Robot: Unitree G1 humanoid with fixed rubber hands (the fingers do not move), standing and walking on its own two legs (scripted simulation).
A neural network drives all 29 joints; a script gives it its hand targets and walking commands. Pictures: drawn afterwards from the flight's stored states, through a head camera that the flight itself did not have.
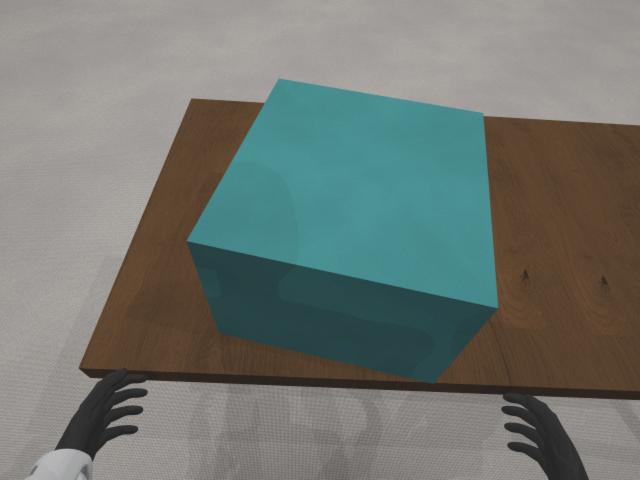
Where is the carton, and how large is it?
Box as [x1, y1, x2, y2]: [187, 79, 497, 383]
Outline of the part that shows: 278,79 187,239 190,252 219,332 433,383 497,308 482,113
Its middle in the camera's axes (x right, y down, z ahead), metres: +0.04 -0.02 +0.53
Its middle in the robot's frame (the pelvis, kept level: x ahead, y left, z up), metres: +0.44 -0.03 +0.07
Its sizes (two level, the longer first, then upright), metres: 0.307 0.290 0.203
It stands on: a table, 0.73 m high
